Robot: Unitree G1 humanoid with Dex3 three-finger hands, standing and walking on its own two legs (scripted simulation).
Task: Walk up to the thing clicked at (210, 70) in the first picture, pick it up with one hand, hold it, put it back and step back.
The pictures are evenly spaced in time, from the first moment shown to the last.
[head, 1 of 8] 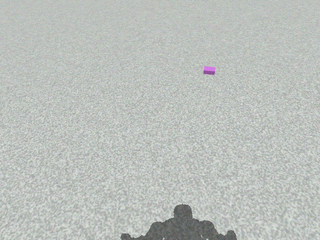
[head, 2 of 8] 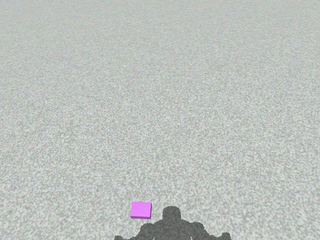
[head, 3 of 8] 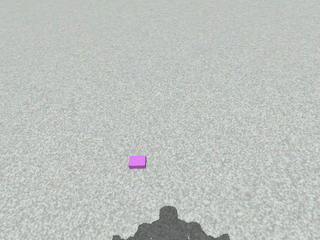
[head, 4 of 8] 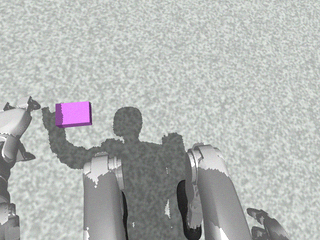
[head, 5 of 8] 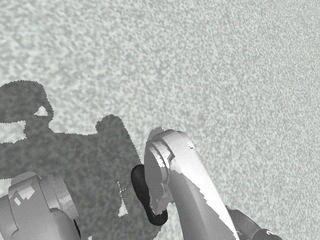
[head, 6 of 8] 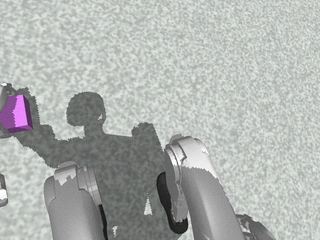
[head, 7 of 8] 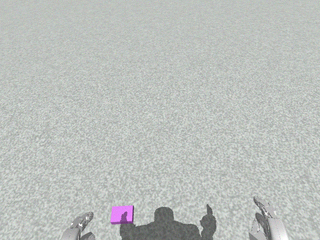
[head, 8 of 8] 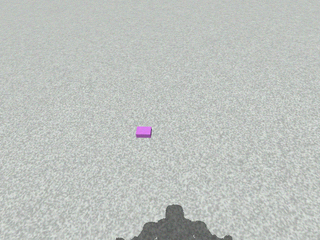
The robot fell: no
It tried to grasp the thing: yes
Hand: left
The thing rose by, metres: 0.68
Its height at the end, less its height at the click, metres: +0.00
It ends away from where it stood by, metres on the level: 0.02
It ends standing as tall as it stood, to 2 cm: yes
